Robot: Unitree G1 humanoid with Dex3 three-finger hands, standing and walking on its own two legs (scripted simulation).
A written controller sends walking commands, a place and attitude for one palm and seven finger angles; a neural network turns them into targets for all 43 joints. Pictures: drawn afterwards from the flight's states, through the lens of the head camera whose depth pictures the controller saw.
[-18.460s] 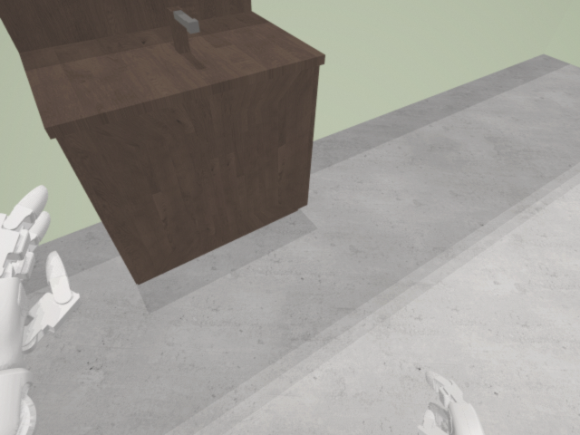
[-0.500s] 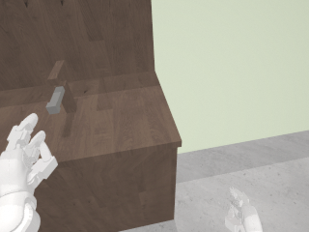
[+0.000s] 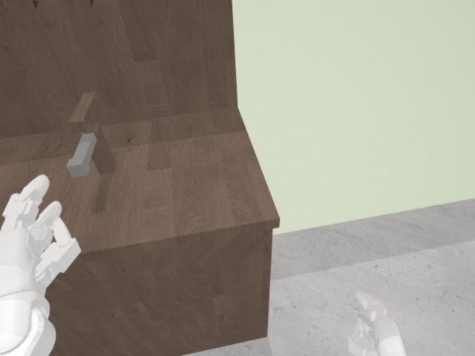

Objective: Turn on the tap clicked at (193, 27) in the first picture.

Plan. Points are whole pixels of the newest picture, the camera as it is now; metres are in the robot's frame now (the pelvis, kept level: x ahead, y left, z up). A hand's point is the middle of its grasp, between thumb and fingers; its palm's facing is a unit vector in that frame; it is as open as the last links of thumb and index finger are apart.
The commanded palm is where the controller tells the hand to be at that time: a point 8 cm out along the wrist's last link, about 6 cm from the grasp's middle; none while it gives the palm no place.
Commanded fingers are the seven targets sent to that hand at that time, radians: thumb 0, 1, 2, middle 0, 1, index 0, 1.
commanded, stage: reach beside the lever's end, fingers flat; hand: left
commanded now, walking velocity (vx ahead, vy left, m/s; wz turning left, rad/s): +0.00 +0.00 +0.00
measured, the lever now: (78, 167) +0.39 +0.38 +0.13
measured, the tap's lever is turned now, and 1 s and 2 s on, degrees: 0 0 0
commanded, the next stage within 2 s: push the lever round in 1.94 s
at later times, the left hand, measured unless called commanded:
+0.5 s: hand (69, 221) +0.24 +0.29 +0.16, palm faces +0.55 -0.83 -0.10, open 7.5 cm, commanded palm +0.20 +0.33 +0.16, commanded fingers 0.00 0.90 0.90 -0.18 -0.25 -0.18 -0.25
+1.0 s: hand (60, 204) +0.28 +0.34 +0.14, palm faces +0.57 -0.81 -0.09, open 7.6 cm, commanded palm +0.24 +0.38 +0.14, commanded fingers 0.00 0.90 0.90 -0.16 -0.19 -0.16 -0.19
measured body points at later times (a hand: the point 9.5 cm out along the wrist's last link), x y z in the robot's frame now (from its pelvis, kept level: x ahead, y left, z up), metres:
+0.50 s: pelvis +0.00 +0.01 +0.00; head -0.02 -0.01 +0.45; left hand +0.20 +0.33 +0.17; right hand +0.19 -0.21 -0.08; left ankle +0.00 +0.15 -0.73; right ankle -0.01 -0.08 -0.73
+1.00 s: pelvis -0.01 +0.02 +0.00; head -0.01 +0.00 +0.45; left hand +0.25 +0.38 +0.15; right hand +0.17 -0.22 -0.09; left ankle +0.00 +0.15 -0.73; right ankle -0.01 -0.08 -0.73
